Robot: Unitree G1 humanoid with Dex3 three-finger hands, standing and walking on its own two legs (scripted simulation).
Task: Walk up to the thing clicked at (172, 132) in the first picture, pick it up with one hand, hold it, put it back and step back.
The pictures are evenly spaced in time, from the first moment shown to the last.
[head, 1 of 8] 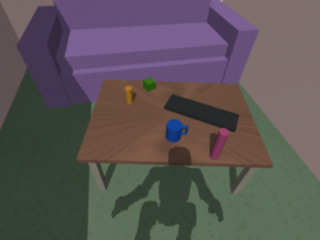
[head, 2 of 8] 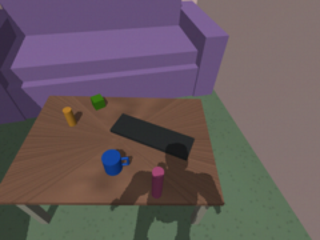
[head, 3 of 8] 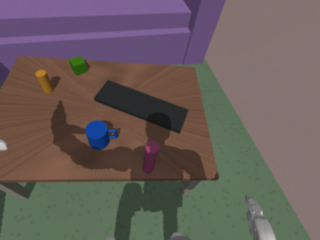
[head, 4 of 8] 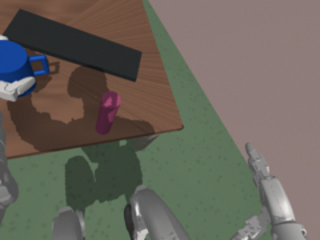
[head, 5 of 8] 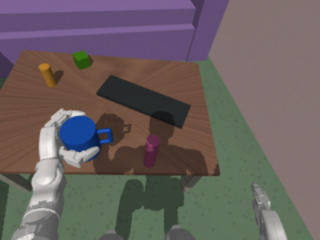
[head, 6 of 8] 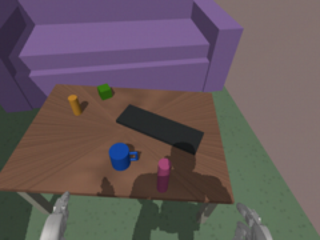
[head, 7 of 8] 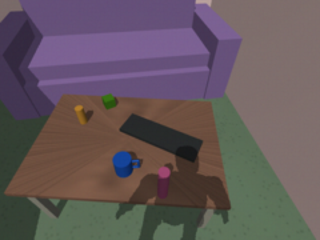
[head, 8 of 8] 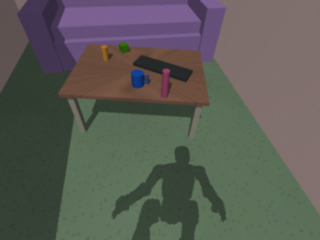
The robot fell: no
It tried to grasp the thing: yes
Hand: left
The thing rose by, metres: 0.31
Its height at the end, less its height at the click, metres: +0.00
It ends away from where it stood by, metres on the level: 0.02
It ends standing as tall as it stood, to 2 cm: yes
